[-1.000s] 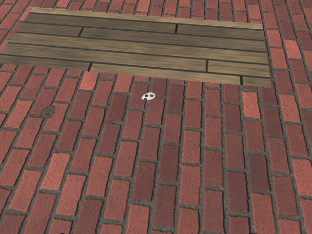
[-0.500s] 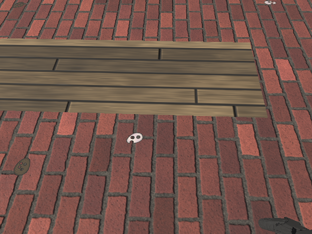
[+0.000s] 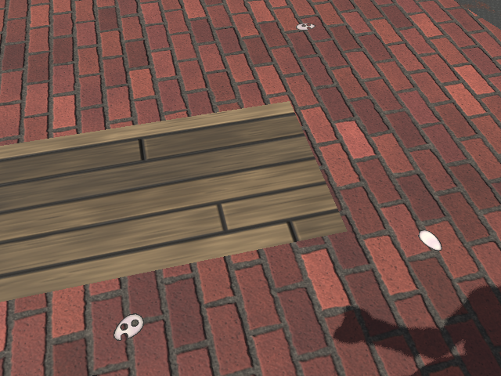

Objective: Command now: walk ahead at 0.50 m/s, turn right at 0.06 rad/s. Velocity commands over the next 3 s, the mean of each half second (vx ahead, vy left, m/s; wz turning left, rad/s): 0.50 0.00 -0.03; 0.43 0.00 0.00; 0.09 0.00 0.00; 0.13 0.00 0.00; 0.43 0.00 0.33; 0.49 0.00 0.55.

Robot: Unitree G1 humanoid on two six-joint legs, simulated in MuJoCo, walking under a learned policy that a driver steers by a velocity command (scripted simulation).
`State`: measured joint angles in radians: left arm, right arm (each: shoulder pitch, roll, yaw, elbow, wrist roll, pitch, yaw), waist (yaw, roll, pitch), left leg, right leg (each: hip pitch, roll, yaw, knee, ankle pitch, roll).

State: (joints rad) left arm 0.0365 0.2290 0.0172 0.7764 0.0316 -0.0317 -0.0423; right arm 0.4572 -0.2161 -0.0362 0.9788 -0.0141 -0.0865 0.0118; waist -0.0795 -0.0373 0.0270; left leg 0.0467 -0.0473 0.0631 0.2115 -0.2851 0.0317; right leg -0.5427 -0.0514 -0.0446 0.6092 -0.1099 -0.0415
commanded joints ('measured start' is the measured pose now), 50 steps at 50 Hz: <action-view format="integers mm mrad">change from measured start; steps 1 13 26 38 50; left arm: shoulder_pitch -8 279 473 363 111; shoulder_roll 88 108 123 50 18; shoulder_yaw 23 45 40 37 13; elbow -59 104 225 181 127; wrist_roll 2 -26 -11 6 -14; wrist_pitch -21 -69 -60 -24 -9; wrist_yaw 13 37 53 27 45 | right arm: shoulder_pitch -2 -105 -508 -207 -36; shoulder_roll -177 -77 -72 -75 -93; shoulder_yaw -36 -25 -3 -24 -4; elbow -29 -80 -215 -65 37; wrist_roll -1 -23 -12 2 0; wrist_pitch -2 53 43 5 3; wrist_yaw -10 22 22 -6 -21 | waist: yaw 68 49 129 109 62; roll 130 -24 -24 105 138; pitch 23 2 86 13 0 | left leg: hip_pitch -31 -608 -682 -225 -106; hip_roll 281 150 106 271 205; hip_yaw -120 -68 11 -264 -26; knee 63 847 391 -60 61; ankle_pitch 650 52 231 147 882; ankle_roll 120 5 26 166 128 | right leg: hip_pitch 122 425 644 58 103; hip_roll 44 -155 -168 -38 27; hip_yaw -33 200 88 85 -34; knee -68 -477 -444 524 50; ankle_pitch -58 127 404 -171 79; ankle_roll -40 -162 -150 -32 11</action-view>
